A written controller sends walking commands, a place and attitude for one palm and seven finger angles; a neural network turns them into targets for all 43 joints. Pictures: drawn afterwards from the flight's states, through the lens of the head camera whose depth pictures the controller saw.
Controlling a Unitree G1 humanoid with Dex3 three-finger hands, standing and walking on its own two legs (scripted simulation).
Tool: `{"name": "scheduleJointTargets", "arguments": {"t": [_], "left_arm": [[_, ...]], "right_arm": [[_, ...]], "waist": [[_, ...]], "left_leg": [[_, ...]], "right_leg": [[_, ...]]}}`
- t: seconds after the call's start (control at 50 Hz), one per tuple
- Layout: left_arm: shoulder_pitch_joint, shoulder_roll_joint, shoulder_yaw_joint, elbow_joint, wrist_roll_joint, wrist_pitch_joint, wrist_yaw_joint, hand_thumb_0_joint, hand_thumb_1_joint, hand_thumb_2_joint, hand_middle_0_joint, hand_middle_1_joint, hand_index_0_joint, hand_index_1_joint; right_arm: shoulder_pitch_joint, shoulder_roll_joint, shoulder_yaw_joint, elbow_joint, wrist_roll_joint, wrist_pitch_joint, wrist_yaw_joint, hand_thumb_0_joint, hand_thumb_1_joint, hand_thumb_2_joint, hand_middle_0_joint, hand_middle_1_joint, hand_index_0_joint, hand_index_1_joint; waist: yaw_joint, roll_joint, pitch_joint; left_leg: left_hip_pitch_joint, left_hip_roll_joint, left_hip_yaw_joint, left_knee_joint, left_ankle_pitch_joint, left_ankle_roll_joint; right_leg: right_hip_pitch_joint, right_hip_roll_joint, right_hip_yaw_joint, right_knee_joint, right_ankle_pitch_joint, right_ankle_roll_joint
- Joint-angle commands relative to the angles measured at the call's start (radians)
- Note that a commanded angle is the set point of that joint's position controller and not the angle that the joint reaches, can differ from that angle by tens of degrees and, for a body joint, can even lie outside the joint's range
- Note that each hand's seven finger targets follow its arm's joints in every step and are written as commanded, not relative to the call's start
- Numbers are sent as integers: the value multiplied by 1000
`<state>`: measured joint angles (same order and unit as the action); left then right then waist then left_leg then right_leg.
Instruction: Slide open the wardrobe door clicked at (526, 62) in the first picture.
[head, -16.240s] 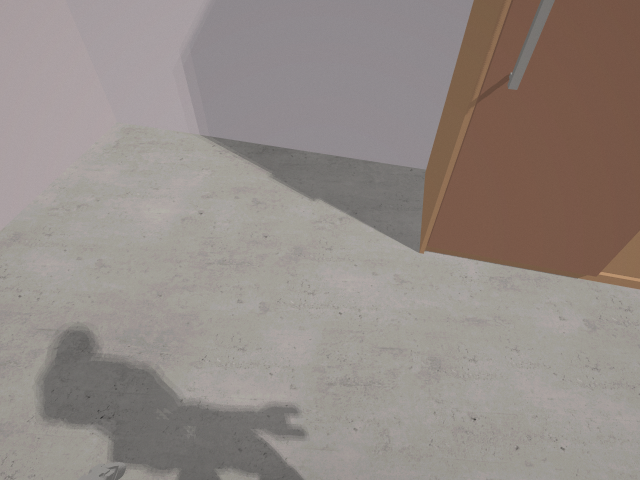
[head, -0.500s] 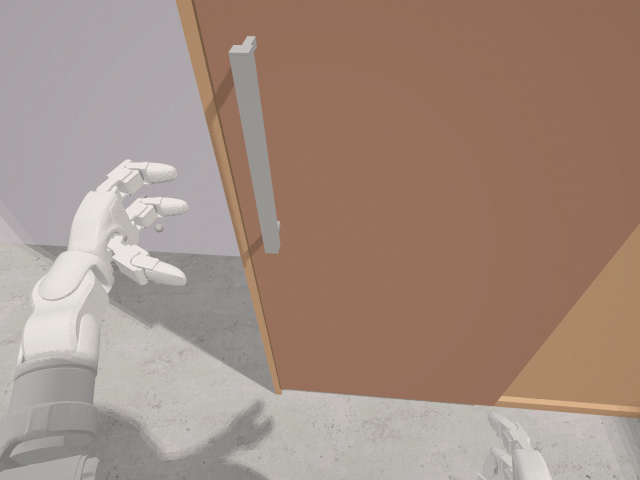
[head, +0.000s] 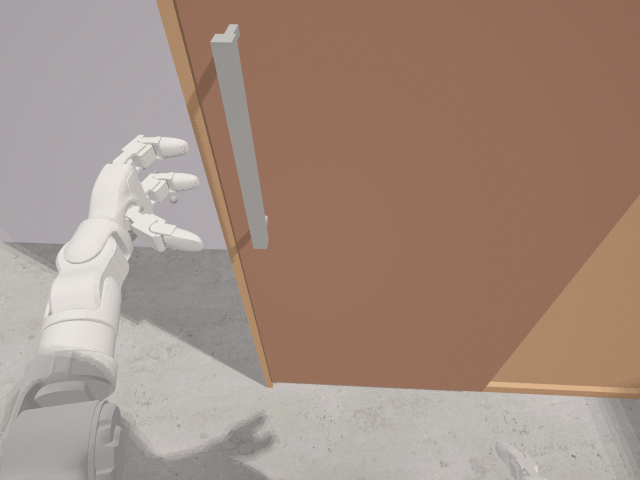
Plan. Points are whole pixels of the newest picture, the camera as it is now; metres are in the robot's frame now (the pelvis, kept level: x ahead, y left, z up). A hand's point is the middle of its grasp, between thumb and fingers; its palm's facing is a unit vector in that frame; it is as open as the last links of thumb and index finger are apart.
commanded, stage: move the hooked fingers beside the handle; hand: left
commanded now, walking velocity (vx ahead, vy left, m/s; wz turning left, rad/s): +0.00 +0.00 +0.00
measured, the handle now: (249, 155) +0.50 +0.13 +0.16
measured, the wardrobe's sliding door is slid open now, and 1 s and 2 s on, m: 0.00 0.00 0.00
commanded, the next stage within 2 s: feel for the door with the fingertips in 1.12 s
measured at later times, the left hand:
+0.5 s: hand (205, 177) +0.45 +0.17 +0.16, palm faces -0.01 -1.00 +0.01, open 14.0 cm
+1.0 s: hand (201, 183) +0.44 +0.18 +0.15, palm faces -0.01 -1.00 +0.01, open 14.0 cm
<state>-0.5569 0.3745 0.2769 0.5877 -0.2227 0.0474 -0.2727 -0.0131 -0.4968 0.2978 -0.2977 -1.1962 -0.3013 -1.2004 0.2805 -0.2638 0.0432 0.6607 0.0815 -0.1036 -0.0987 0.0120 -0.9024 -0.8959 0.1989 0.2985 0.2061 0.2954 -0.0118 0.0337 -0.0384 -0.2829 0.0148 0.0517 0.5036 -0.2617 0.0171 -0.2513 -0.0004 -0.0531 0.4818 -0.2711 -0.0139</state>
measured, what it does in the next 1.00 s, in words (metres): stands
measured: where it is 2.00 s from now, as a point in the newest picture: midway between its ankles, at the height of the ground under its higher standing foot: outside the picture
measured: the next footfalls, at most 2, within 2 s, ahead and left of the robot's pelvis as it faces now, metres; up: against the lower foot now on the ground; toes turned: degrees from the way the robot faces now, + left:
none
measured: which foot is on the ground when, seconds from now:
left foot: down 0.00-1.00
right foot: down 0.00-1.00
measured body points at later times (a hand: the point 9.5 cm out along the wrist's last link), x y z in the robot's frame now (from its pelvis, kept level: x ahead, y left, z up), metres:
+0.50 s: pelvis +0.00 +0.00 +0.00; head +0.02 -0.01 +0.45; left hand +0.44 +0.23 +0.16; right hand +0.07 -0.26 -0.12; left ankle +0.00 +0.11 -0.74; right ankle -0.01 -0.11 -0.74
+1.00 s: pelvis +0.00 +0.00 +0.00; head +0.02 +0.00 +0.45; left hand +0.43 +0.23 +0.16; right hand +0.10 -0.26 -0.11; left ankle +0.00 +0.11 -0.74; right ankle -0.01 -0.11 -0.74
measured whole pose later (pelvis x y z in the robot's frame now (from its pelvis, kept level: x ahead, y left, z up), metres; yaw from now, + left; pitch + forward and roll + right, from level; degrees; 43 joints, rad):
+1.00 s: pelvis +0.00 +0.00 +0.00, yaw +0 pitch +5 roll -1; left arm -0.74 0.36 0.26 0.84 -0.18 -0.07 -0.22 -0.01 -0.50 0.30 -0.30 -1.20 -0.30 -1.20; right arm 0.31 -0.26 0.03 0.66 0.07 -0.07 -0.08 0.01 -0.90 -0.90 0.20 0.30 0.21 0.30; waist -0.04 0.02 -0.05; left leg -0.36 0.02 0.06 0.55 -0.28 0.02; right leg -0.33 0.00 -0.05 0.52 -0.28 -0.01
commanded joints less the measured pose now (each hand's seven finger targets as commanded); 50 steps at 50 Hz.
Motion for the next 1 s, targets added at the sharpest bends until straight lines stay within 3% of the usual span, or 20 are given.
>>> {"name": "scheduleJointTargets", "arguments": {"t": [0.0,0.04,0.12,0.18,0.24,0.3,0.36,0.46,0.5,0.58,0.62,0.66,0.72,0.74,0.78,0.82,0.84,0.9,0.94,0.98], "left_arm": [[-488,192,27,-176,-10,-82,16,0,-500,300,-300,-1200,-300,-1200],[-492,224,57,-124,-2,-88,33,0,-500,300,-300,-1200,-300,-1200],[-555,211,43,-107,13,-113,48,0,-500,300,-300,-1200,-300,-1200],[-593,229,59,-78,20,-138,58,0,-500,300,-300,-1200,-300,-1200],[-606,242,65,19,26,-149,57,0,-500,300,-300,-1200,-300,-1200],[-723,203,12,4,41,-176,57,0,-500,300,-300,-1200,-300,-1200],[-659,208,44,16,33,-199,63,0,-500,300,-300,-1200,-300,-1200],[-571,256,89,112,34,-184,59,0,-500,300,-300,-1200,-300,-1200],[-615,274,85,89,45,-188,57,0,-500,300,-300,-1200,-300,-1200],[-661,281,90,-60,36,-232,53,0,-500,300,-300,-1200,-300,-1200],[-648,247,70,-68,21,-229,44,0,-500,300,-300,-1200,-300,-1200],[-597,211,44,-3,12,-201,33,0,-500,300,-300,-1200,-300,-1200],[-592,218,44,74,18,-157,31,0,-500,300,-300,-1200,-300,-1200],[-599,251,65,79,22,-158,36,0,-500,300,-300,-1200,-300,-1200],[-675,215,26,-9,26,-177,41,0,-500,300,-300,-1200,-300,-1200],[-679,197,22,-50,19,-196,46,0,-500,300,-300,-1200,-300,-1200],[-657,198,21,-43,13,-202,47,0,-500,300,-300,-1200,-300,-1200],[-651,177,12,21,17,-186,51,0,-500,300,-300,-1200,-300,-1200],[-636,225,45,78,28,-176,61,0,-500,300,-300,-1200,-300,-1200],[-690,223,38,69,42,-178,72,0,-500,300,-300,-1200,-300,-1200]], "right_arm": [[-37,-128,-45,-127,-3,-41,-1,0,-900,-900,200,300,200,300],[-19,-135,-49,-119,-9,-35,2,0,-900,-900,200,300,200,300],[-1,-132,-51,-115,-11,-28,7,0,-900,-900,200,300,200,300],[18,-136,-57,-107,-15,-26,9,0,-900,-900,200,300,200,300],[38,-144,-59,-95,-17,-19,8,0,-900,-900,200,300,200,300],[47,-138,-58,-90,-16,-17,11,0,-900,-900,200,300,200,300],[63,-143,-65,-94,-21,-21,19,0,-900,-900,200,300,200,300],[69,-152,-66,-100,-18,-6,21,0,-900,-900,200,300,200,300],[68,-152,-64,-107,-18,2,19,0,-900,-900,200,300,200,300],[64,-143,-70,-121,-19,-3,18,0,-900,-900,200,300,200,300],[65,-140,-71,-113,-17,-9,18,0,-900,-900,200,300,200,300],[59,-143,-67,-107,-13,-7,15,0,-900,-900,200,300,200,300],[62,-149,-64,-101,-10,1,13,0,-900,-900,200,300,200,300],[68,-154,-68,-102,-12,6,11,0,-900,-900,200,300,200,300],[54,-143,-65,-112,-12,1,13,0,-900,-900,200,300,200,300],[55,-140,-67,-111,-16,-8,16,0,-900,-900,200,300,200,300],[61,-141,-68,-110,-16,-6,15,0,-900,-900,200,300,200,300],[51,-140,-62,-98,-15,-6,17,0,-900,-900,200,300,200,300],[57,-149,-62,-97,-16,2,15,0,-900,-900,200,300,200,300],[51,-144,-59,-101,-17,4,15,0,-900,-900,200,300,200,300]], "waist": [[-17,14,-261],[-12,-40,-253],[-18,5,-289],[-25,-21,-315],[-37,-52,-276],[-55,43,-305],[-31,25,-362],[-25,-86,-269],[-31,-35,-276],[-24,34,-397],[-32,16,-387],[-42,-17,-315],[-49,-35,-246],[-47,-54,-254],[-49,19,-316],[-46,26,-369],[-50,-15,-365],[-50,-4,-303],[-42,-45,-273],[-46,-7,-288]], "left_leg": [[170,-2,-49,-33,259,19],[145,0,-51,-30,252,22],[158,0,-48,-27,268,19],[160,2,-45,-19,277,22],[122,3,-41,-14,250,26],[149,-2,-42,-7,253,21],[182,2,-53,3,315,18],[63,-1,-29,-6,240,29],[60,-3,-25,-7,215,28],[162,2,-35,10,316,25],[175,4,-33,13,330,25],[134,3,-28,5,287,30],[84,-1,-31,-4,205,29],[78,-1,-30,-1,203,32],[128,-4,-38,7,242,28],[177,-1,-45,18,289,24],[172,3,-47,22,303,27],[144,3,-50,12,265,21],[93,-1,-48,8,226,24],[101,-3,-50,7,226,23]], "right_leg": [[10,8,21,-39,298,-11],[15,10,20,-40,288,-9],[14,11,25,-29,303,-12],[19,13,27,-25,319,-9],[4,13,27,-25,304,-5],[-26,12,31,-18,299,-9],[-11,20,24,-2,329,-14],[9,17,30,-9,328,-2],[0,14,36,-8,304,-3],[31,21,38,8,369,-10],[25,25,35,2,386,-7],[6,24,32,-8,365,-3],[-37,20,29,-23,289,-2],[-25,16,29,-23,281,-1],[-28,18,32,-10,304,-7],[-21,22,29,-2,333,-9],[-14,23,24,-1,341,-6],[-49,23,21,-4,310,-8],[-36,19,22,-8,279,-6],[-49,17,25,-1,280,-8]]}}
